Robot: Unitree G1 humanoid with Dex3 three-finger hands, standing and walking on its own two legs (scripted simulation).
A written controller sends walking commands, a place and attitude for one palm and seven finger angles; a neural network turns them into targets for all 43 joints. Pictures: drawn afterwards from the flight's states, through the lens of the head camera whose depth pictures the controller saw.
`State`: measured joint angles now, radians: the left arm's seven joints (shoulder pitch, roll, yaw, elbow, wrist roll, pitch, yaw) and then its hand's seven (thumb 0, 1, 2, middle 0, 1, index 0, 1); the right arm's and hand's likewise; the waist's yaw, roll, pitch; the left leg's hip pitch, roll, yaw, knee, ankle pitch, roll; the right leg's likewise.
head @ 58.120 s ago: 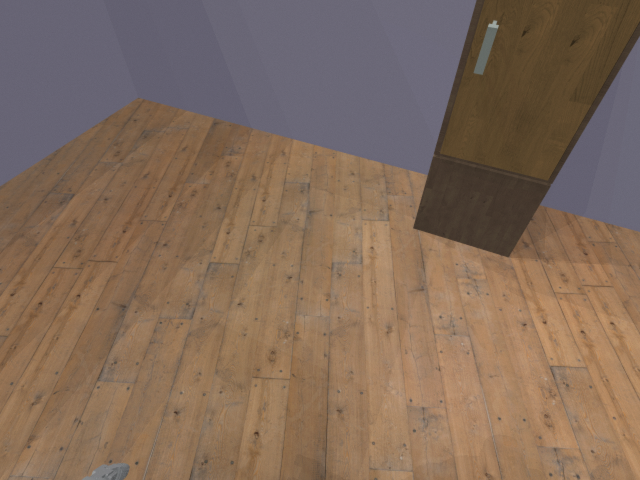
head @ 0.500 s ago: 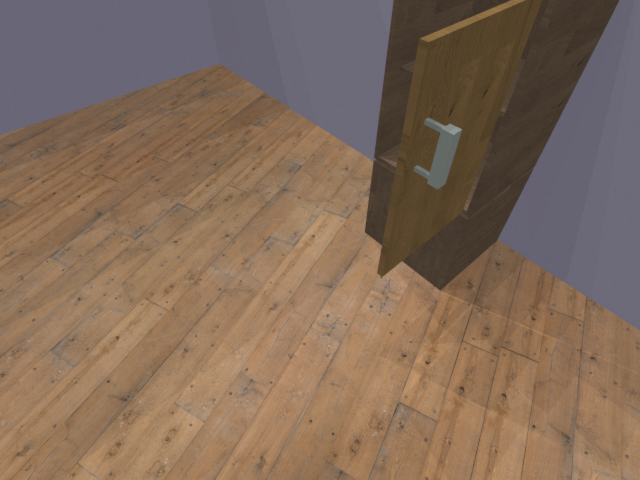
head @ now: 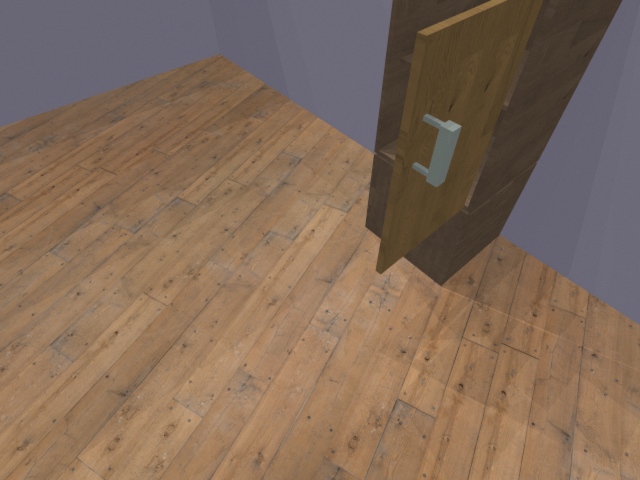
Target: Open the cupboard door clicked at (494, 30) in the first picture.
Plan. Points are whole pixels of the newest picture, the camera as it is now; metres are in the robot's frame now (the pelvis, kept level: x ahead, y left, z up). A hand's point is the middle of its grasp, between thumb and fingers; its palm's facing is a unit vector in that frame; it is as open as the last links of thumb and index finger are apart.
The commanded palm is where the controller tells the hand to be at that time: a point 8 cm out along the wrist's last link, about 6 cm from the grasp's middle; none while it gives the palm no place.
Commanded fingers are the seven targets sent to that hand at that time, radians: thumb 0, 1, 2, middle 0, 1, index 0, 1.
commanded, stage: look to check the result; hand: left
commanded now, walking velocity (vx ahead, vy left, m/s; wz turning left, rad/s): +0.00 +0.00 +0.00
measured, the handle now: (432, 149) +0.66 -0.17 +0.04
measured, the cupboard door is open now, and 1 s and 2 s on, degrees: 91 91 91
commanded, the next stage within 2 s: stand and wait in 0.30 s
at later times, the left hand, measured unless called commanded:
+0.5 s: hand out of the picture -0.01 +0.15 -0.17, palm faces +0.07 -0.98 -0.18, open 7.4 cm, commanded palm none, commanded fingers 0.00 0.90 0.90 -0.20 -0.30 -0.20 -0.30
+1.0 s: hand out of the picture +0.00 +0.15 -0.17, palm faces +0.07 -0.98 -0.20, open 7.4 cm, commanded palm none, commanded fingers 0.00 0.90 0.90 -0.20 -0.30 -0.20 -0.30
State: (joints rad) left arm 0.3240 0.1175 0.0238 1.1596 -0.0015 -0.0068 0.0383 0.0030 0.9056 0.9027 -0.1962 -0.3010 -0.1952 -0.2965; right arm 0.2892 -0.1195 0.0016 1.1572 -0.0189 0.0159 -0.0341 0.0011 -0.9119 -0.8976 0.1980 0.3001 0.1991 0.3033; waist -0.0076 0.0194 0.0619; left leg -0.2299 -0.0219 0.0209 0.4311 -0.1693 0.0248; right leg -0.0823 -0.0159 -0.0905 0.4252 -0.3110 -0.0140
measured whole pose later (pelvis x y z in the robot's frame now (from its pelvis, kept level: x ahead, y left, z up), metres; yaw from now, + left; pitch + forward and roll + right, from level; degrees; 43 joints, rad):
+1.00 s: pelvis +0.02 -0.02 +0.00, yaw +0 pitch -2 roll +1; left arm 0.29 0.13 0.02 1.15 0.00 -0.01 0.04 0.00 0.90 0.90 -0.20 -0.30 -0.20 -0.30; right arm 0.24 -0.15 0.00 1.16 -0.02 0.01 -0.04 0.00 -0.91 -0.90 0.20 0.30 0.20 0.30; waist 0.00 0.01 0.07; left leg -0.19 0.00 0.01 0.40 -0.18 -0.01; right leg -0.02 0.01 -0.10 0.37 -0.32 -0.04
